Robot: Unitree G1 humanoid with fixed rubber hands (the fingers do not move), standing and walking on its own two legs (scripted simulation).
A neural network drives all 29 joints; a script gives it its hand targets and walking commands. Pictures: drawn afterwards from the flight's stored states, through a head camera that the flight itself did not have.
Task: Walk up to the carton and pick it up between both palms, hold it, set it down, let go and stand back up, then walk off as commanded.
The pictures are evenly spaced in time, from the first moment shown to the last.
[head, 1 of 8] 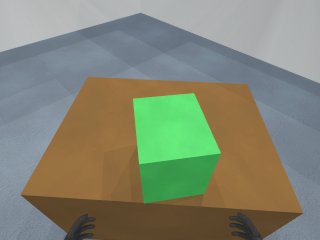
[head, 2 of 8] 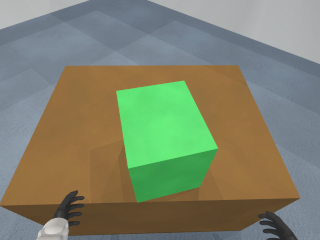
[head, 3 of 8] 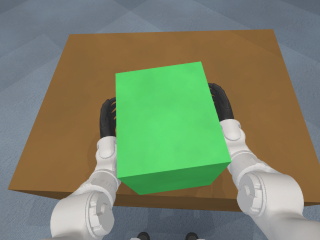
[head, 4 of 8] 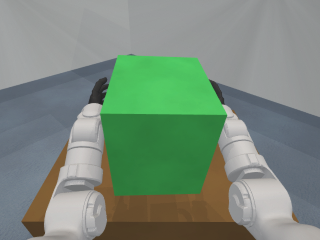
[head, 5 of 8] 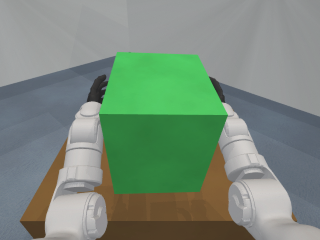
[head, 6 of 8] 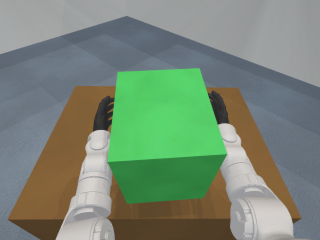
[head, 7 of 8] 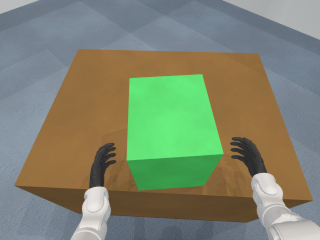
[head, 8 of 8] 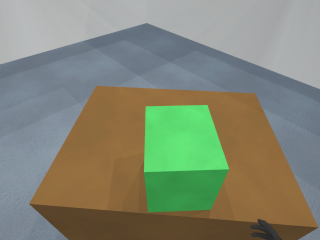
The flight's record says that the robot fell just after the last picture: no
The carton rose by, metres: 0.27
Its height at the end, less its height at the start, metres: +0.00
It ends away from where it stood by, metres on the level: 0.00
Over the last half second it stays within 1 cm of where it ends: yes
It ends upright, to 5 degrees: yes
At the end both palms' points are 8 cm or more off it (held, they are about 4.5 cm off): yes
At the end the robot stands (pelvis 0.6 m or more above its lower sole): yes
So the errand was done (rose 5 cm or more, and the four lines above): yes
